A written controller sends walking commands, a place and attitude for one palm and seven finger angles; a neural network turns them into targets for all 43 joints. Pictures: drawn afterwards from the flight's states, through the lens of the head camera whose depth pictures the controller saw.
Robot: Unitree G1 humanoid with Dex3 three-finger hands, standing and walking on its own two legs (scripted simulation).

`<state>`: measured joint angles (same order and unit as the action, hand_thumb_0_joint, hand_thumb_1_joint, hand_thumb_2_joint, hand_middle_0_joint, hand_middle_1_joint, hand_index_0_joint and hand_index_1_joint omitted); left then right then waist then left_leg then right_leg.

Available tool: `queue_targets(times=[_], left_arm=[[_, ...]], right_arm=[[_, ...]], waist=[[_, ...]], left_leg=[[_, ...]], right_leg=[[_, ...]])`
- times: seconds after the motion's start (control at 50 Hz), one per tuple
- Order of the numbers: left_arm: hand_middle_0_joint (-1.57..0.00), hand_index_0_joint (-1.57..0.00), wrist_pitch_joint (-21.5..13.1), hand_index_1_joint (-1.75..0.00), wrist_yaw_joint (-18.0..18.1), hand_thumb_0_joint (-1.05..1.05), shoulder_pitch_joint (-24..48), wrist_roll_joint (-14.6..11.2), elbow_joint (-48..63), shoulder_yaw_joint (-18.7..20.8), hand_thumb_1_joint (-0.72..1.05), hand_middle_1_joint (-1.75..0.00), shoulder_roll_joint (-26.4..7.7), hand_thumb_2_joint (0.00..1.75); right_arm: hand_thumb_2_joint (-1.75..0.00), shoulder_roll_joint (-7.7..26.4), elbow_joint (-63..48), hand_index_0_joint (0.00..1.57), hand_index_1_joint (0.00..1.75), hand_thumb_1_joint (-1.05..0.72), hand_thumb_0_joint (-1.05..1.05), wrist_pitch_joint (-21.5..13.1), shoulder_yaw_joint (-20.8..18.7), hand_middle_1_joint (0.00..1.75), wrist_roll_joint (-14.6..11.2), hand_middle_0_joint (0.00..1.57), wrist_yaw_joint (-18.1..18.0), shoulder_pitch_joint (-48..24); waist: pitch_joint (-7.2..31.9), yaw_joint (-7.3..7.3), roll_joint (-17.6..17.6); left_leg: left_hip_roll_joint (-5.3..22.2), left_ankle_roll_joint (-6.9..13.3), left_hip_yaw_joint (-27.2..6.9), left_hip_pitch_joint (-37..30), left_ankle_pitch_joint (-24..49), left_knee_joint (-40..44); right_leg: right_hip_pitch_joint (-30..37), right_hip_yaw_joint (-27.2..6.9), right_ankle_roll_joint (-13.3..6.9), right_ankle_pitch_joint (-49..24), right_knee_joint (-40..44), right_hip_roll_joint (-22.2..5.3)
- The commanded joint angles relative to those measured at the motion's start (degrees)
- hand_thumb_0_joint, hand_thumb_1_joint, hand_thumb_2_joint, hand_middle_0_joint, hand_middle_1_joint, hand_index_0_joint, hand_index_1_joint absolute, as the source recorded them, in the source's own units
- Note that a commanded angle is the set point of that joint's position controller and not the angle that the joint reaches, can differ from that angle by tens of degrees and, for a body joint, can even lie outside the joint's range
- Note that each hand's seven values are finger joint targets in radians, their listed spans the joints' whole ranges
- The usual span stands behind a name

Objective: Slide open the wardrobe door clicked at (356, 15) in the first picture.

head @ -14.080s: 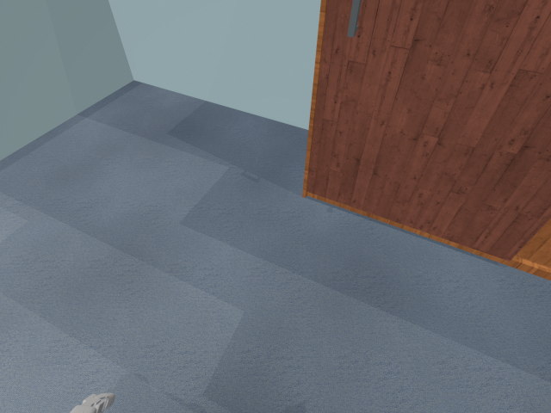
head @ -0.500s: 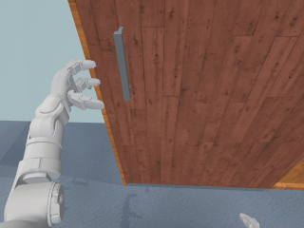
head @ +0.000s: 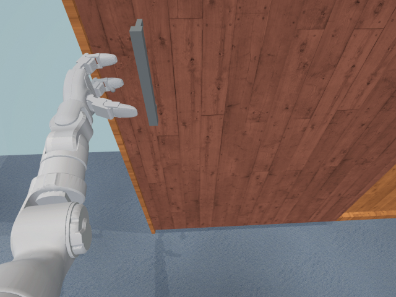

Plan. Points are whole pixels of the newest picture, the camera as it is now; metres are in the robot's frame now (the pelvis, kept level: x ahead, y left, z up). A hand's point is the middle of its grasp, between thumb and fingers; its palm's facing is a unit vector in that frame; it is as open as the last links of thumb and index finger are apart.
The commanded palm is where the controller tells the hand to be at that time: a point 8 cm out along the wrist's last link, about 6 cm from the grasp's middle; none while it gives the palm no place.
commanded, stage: move the hooked fingers beside the handle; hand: left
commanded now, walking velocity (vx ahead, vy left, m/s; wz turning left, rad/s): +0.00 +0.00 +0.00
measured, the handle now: (147, 78) +0.52 +0.10 +0.18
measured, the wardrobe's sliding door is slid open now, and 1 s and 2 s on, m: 0.00 0.00 0.00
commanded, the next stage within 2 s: feel for the door with the fingertips in 0.78 s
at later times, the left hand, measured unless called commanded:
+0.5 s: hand (110, 95) +0.45 +0.16 +0.19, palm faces +0.06 -1.00 +0.01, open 14.0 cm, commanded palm +0.42 +0.21 +0.19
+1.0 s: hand (115, 93) +0.45 +0.15 +0.19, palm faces +0.04 -1.00 +0.02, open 14.0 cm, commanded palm +0.43 +0.20 +0.19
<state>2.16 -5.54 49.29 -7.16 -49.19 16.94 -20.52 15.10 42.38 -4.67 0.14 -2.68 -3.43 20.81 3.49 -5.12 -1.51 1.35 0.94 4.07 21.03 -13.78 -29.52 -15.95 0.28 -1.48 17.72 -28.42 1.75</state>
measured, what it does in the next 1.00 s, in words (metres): stands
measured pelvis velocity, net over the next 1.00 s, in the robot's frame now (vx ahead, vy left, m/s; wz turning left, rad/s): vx -0.01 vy -0.01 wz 0.02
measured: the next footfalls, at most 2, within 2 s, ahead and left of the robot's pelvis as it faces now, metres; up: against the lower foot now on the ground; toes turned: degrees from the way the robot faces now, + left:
none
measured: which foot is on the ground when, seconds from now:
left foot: down 0.00-1.00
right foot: down 0.00-1.00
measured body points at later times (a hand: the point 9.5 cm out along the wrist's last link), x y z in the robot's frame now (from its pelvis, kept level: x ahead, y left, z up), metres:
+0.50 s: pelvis -0.01 +0.00 +0.00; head +0.00 +0.00 +0.45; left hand +0.44 +0.21 +0.20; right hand +0.12 -0.26 -0.11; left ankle +0.01 +0.11 -0.74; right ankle -0.04 -0.10 -0.74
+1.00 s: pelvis -0.01 -0.01 +0.00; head +0.00 -0.01 +0.45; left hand +0.44 +0.20 +0.20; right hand +0.05 -0.28 -0.12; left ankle +0.01 +0.11 -0.74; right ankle -0.04 -0.10 -0.74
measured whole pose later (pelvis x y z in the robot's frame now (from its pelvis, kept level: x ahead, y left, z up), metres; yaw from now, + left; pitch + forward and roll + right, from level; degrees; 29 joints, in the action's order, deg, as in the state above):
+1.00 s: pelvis -0.01 -0.01 +0.00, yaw +1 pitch +4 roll +0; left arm 4.4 -5.9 49.3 -8.5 -48.9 14.7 -19.7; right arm 15.5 43.3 -4.1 0.0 -3.6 -4.0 20.7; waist 3.7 -4.5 -1.4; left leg 1.9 0.4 2.6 20.5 -13.4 -29.9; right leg -14.7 1.6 -2.1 17.4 -28.1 2.4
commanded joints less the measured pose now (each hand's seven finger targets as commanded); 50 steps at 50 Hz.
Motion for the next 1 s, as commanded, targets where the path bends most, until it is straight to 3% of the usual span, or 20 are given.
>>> queue_targets(times=[0.0, 0.12, 0.16, 0.18, 0.3, 0.34, 0.38, 0.4, 0.46, 0.5, 0.54, 0.6, 0.64, 0.7, 0.76, 0.78, 0.86, 0.9, 0.94, 0.98], left_arm=[[-0.30, -0.30, -3.17, -1.20, -0.30, 0.00, 24.60, -0.79, 16.18, 2.63, -0.50, -1.20, -14.10, 0.30], [-0.30, -0.30, 0.24, -1.20, 0.00, 0.00, 24.26, -1.19, 24.61, -1.34, -0.50, -1.20, -9.35, 0.30], [-0.30, -0.30, 1.44, -1.20, 0.11, 0.00, 23.99, -1.62, 24.35, -3.00, -0.50, -1.20, -7.16, 0.30], [-0.30, -0.30, 1.85, -1.20, 0.33, 0.00, 25.29, -1.76, 24.14, -1.87, -0.50, -1.20, -8.57, 0.30], [-0.30, -0.30, 3.66, -1.20, 1.03, 0.00, 27.53, -1.86, 19.85, -4.19, -0.50, -1.20, -5.79, 0.30], [-0.30, -0.30, 3.17, -1.20, 1.56, 0.00, 30.30, -1.46, 18.46, -3.72, -0.50, -1.20, -6.90, 0.30], [-0.30, -0.30, 2.53, -1.20, 1.89, 0.00, 31.35, -1.37, 14.59, -2.88, -0.50, -1.20, -7.51, 0.30], [-0.30, -0.30, 1.61, -1.20, 2.08, 0.00, 31.08, -1.22, 14.27, -1.41, -0.50, -1.20, -9.52, 0.30], [-0.30, -0.30, -0.98, -1.20, 1.79, 0.00, 33.11, -0.85, 15.49, -2.08, -0.50, -1.20, -9.30, 0.30], [-0.30, -0.30, -2.08, -1.20, 1.44, 0.00, 31.18, -0.76, 13.83, -0.87, -0.50, -1.20, -11.11, 0.30], [-0.30, -0.30, -2.08, -1.20, 0.73, 0.00, 31.26, -1.08, 12.47, -3.79, -0.50, -1.20, -7.28, 0.30], [-0.30, -0.30, -1.63, -1.20, 0.19, 0.00, 29.86, -1.28, 7.17, -0.10, -0.50, -1.20, -11.73, 0.30], [-0.30, -0.30, -1.85, -1.20, -0.31, 0.00, 32.18, -1.38, 7.10, -0.87, -0.50, -1.20, -11.45, 0.30], [-0.30, -0.30, -3.85, -1.20, -0.42, 0.00, 31.56, -0.87, 10.36, 1.03, -0.50, -1.20, -14.22, 0.30], [-0.30, -0.30, -5.81, -1.20, -0.86, 0.00, 35.01, -1.25, 16.80, -3.84, -0.50, -1.20, -8.92, 0.30], [-0.30, -0.30, -5.96, -1.20, -0.74, 0.00, 33.39, -1.37, 17.14, -1.52, -0.50, -1.20, -11.33, 0.30], [-0.30, -0.30, -2.99, -1.20, -1.06, 0.00, 28.26, -2.51, 12.88, 1.11, -0.50, -1.20, -12.78, 0.30], [-0.30, -0.30, -1.24, -1.20, -0.62, 0.00, 26.90, -2.03, 11.63, 1.35, -0.50, -1.20, -12.99, 0.30], [-0.30, -0.30, -0.41, -1.20, 0.05, 0.00, 28.94, -1.31, 13.76, -1.75, -0.50, -1.20, -9.48, 0.30], [-0.30, -0.30, -0.02, -1.20, 0.83, 0.00, 27.91, -1.01, 13.62, -1.39, -0.50, -1.20, -9.59, 0.30]], right_arm=[[-0.90, 8.89, -7.18, 0.20, 0.30, -0.90, 0.00, -1.88, -3.40, 0.30, -0.47, 0.20, -0.62, -1.33], [-0.90, 7.73, -7.48, 0.20, 0.30, -0.90, 0.00, -1.75, -3.23, 0.30, -0.91, 0.20, -0.89, -3.11], [-0.90, 7.68, -7.32, 0.20, 0.30, -0.90, 0.00, -1.63, -3.14, 0.30, -1.10, 0.20, -0.99, -3.63], [-0.90, 7.86, -6.90, 0.20, 0.30, -0.90, 0.00, -1.56, -3.10, 0.30, -1.06, 0.20, -1.20, -3.65], [-0.90, 7.85, -6.38, 0.20, 0.30, -0.90, 0.00, -1.21, -2.48, 0.30, -0.85, 0.20, -1.60, -4.55], [-0.90, 7.68, -6.03, 0.20, 0.30, -0.90, 0.00, -1.13, -2.28, 0.30, -0.74, 0.20, -1.61, -4.78], [-0.90, 7.70, -5.69, 0.20, 0.30, -0.90, 0.00, -1.17, -2.06, 0.30, -0.51, 0.20, -1.60, -4.47], [-0.90, 8.09, -5.80, 0.20, 0.30, -0.90, 0.00, -1.12, -2.03, 0.30, -0.34, 0.20, -1.58, -4.24], [-0.90, 7.49, -6.47, 0.20, 0.30, -0.90, 0.00, -1.46, -1.97, 0.30, -0.27, 0.20, -1.30, -4.66], [-0.90, 7.93, -6.63, 0.20, 0.30, -0.90, 0.00, -1.37, -1.87, 0.30, -0.29, 0.20, -1.22, -4.17], [-0.90, 7.46, -6.92, 0.20, 0.30, -0.90, 0.00, -1.47, -1.81, 0.30, -0.54, 0.20, -1.05, -4.70], [-0.90, 8.55, -6.38, 0.20, 0.30, -0.90, 0.00, -1.21, -1.96, 0.30, -0.54, 0.20, -1.23, -3.54], [-0.90, 8.29, -6.39, 0.20, 0.30, -0.90, 0.00, -1.20, -1.97, 0.30, -0.68, 0.20, -1.23, -3.46], [-0.90, 8.44, -6.96, 0.20, 0.30, -0.90, 0.00, -1.54, -2.34, 0.30, -0.60, 0.20, -1.15, -2.67], [-0.90, 7.59, -6.78, 0.20, 0.30, -0.90, 0.00, -2.42, -2.50, 0.30, -0.66, 0.20, -0.93, -2.67], [-0.90, 7.95, -6.48, 0.20, 0.30, -0.90, 0.00, -2.54, -2.82, 0.30, -0.63, 0.20, -0.97, -2.20], [-0.90, 8.49, -5.93, 0.20, 0.30, -0.90, 0.00, -2.21, -2.85, 0.30, -0.98, 0.20, -1.27, -2.18], [-0.90, 8.74, -6.04, 0.20, 0.30, -0.90, 0.00, -1.93, -2.73, 0.30, -0.91, 0.20, -1.18, -2.23], [-0.90, 7.96, -6.30, 0.20, 0.30, -0.90, 0.00, -1.98, -2.66, 0.30, -0.97, 0.20, -0.94, -2.74], [-0.90, 7.97, -6.40, 0.20, 0.30, -0.90, 0.00, -1.98, -2.61, 0.30, -0.92, 0.20, -0.72, -2.63]], waist=[[19.99, 2.46, 2.48], [18.41, 2.40, -2.84], [16.50, 1.84, -1.40], [15.91, 1.57, -0.48], [14.74, 0.87, 1.47], [14.67, 0.38, 0.76], [13.56, 0.14, 3.15], [14.76, 0.71, 2.92], [18.90, 1.01, -0.62], [18.70, 1.31, 1.05], [16.97, 0.78, 1.38], [14.32, 0.84, 5.45], [14.06, 0.26, 4.64], [18.18, 1.33, 2.11], [20.69, 0.18, -2.90], [21.83, 0.93, -2.77], [18.29, 1.56, 4.24], [16.30, 1.96, 3.42], [15.82, 1.21, 0.48], [14.75, 1.43, 0.88]], left_leg=[[-0.65, 1.41, -3.82, -16.43, 20.86, 0.03], [-0.25, 1.16, -4.16, -20.03, 24.20, 0.31], [-0.30, 1.13, -4.34, -19.70, 21.44, 0.69], [-0.25, 1.11, -4.58, -19.32, 20.06, 0.89], [-0.80, 1.10, -5.19, -18.69, 17.07, 1.15], [-0.87, 1.05, -5.22, -18.04, 15.66, 1.04], [-1.12, 1.16, -5.24, -16.27, 13.79, 0.84], [-1.23, 1.26, -5.10, -16.16, 14.06, 0.80], [-1.38, 1.05, -4.92, -17.82, 15.46, 0.12], [-1.48, 1.17, -4.96, -16.51, 15.63, 0.10], [-1.51, 1.22, -4.73, -15.71, 14.30, 0.13], [-1.69, 1.56, -4.53, -12.22, 11.39, 0.27], [-1.77, 1.64, -4.20, -11.35, 10.26, 0.29], [-1.78, 1.60, -4.13, -12.81, 12.50, -0.30], [-1.54, 1.35, -4.43, -17.30, 14.74, -0.78], [-1.37, 1.21, -4.68, -17.75, 15.00, -0.81], [-1.67, 1.80, -4.13, -13.13, 13.45, 0.26], [-1.87, 1.88, -3.68, -12.20, 12.75, 0.61], [-1.85, 1.85, -3.55, -13.24, 13.13, 0.39], [-1.67, 1.71, -3.75, -12.85, 12.55, 0.35]], right_leg=[[3.36, 0.47, 0.61, -25.96, 2.19, 0.99], [1.64, 0.87, 0.42, -25.59, 3.34, 1.26], [0.29, 1.03, 0.42, -23.08, 3.98, 1.50], [0.01, 1.05, 0.40, -22.11, 4.26, 1.49], [-1.01, 1.26, 0.39, -19.32, 4.48, 1.14], [-1.79, 0.89, 0.44, -18.54, 4.42, 0.77], [-2.33, 0.76, 0.60, -17.60, 4.47, 0.60], [-1.18, 0.48, 0.57, -18.00, 4.17, 0.45], [-0.32, 0.14, 0.37, -19.76, 3.27, 0.22], [0.96, 0.19, 0.38, -20.61, 3.00, 0.30], [-0.10, 0.22, 0.52, -20.20, 3.20, 0.34], [-0.26, -0.17, 1.00, -18.82, 3.74, 0.17], [-0.61, -0.74, 1.24, -18.62, 3.99, -0.16], [1.35, -0.85, 0.96, -20.52, 2.94, -0.01], [-0.13, -0.50, 0.66, -21.02, 3.06, 0.60], [0.31, -0.35, 0.48, -20.71, 3.04, 0.83], [2.47, -0.35, 1.17, -22.79, 3.64, 0.70], [2.36, -0.27, 1.33, -21.97, 3.82, 0.45], [0.75, -0.33, 1.27, -21.53, 4.03, 0.46], [-0.02, -0.20, 1.08, -20.24, 4.17, 0.67]])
